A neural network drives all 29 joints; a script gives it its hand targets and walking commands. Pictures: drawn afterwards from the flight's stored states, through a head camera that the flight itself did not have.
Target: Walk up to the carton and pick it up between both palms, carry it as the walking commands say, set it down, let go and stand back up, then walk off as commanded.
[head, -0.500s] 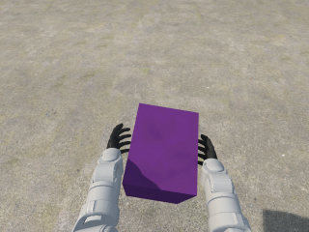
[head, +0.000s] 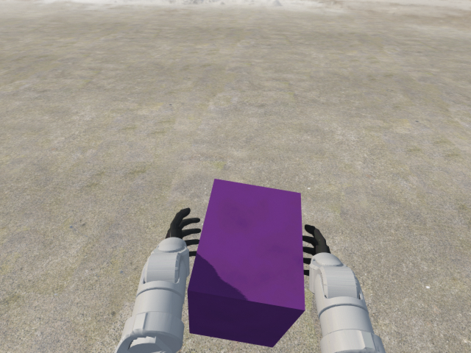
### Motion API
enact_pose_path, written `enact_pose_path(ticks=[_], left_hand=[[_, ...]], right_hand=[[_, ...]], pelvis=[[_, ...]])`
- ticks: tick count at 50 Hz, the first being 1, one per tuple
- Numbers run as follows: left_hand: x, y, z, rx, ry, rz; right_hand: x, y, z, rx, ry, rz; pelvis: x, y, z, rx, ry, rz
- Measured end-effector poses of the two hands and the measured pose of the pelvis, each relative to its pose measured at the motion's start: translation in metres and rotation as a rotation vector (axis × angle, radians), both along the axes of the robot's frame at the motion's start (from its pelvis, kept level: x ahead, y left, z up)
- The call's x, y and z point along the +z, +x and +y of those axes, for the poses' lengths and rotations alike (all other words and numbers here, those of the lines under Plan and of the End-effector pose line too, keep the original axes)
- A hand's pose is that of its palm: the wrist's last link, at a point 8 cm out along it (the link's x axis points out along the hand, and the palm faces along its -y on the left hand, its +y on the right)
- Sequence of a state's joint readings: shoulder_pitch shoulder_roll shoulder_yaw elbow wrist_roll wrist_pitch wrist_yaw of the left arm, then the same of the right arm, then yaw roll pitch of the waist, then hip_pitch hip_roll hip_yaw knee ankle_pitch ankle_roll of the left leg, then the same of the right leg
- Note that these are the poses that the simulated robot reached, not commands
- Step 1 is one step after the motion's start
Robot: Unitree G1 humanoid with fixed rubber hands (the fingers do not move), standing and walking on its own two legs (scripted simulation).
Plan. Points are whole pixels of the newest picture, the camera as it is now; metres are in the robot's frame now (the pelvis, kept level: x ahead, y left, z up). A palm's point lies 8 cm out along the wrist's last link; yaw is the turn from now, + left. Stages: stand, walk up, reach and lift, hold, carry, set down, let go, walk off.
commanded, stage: reach and lift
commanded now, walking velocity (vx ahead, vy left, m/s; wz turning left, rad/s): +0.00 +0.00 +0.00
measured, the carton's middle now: (244, 264) +0.34 -0.01 -0.03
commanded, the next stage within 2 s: hold in 1.12 s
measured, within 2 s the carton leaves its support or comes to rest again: neither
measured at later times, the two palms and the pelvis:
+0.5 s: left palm (170, 242) +0.32 +0.13 +0.07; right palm (316, 259) +0.30 -0.13 +0.05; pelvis +0.00 +0.00 +0.00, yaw +0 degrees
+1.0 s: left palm (170, 248) +0.31 +0.13 +0.06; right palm (317, 257) +0.30 -0.13 +0.05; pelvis +0.00 -0.01 +0.00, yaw +0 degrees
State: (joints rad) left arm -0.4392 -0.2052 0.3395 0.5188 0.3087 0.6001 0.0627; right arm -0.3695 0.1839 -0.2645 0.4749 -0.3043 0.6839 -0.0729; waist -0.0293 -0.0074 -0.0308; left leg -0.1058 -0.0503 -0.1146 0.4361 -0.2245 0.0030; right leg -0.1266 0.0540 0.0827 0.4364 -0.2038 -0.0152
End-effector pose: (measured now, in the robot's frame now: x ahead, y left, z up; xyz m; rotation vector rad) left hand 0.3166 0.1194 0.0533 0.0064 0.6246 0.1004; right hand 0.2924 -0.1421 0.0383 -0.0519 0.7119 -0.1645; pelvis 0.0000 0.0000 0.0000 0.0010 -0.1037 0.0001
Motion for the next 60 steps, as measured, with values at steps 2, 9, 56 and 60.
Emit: enact_pose_path(ticks=[2, 9, 56, 60], left_hand=[[0.005, -0.002, 0.0, -0.001, 0.008, -0.006], [0.01, -0.006, 0.003, 0.013, 0.016, 0.009], [0.012, -0.014, 0.006, 0.025, 0.051, 0.013], [0.014, -0.016, 0.003, 0.022, 0.054, 0.016]], right_hand=[[0.002, -0.002, 0.0, -0.003, 0.014, -0.007], [0.002, -0.006, 0.004, 0.01, 0.016, 0.01], [0.012, 0.001, 0.006, 0.064, -0.014, 0.01], [0.011, -0.002, 0.003, 0.053, 0.002, 0.011]], pelvis=[[0.0, -0.001, 0.001, 0.002, -0.004, -0.006], [0.0, -0.006, 0.001, 0.001, 0.002, -0.029], [0.002, 0.001, -0.009, 0.013, -0.004, -0.041], [0.001, -0.002, -0.009, 0.007, -0.002, -0.044]])
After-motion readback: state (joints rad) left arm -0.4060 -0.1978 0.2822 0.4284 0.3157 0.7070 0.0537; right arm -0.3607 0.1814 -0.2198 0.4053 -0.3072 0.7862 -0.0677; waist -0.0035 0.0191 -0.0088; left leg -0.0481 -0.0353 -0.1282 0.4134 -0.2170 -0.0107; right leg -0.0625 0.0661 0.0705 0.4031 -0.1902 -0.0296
